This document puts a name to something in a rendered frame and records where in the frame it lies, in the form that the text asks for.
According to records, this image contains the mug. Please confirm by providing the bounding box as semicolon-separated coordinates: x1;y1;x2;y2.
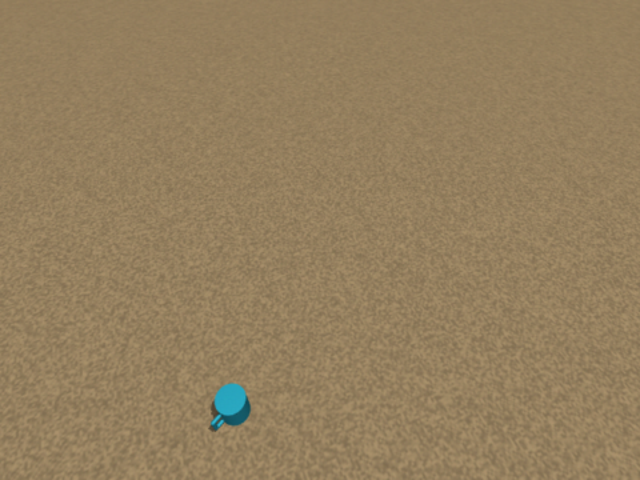
211;383;251;430

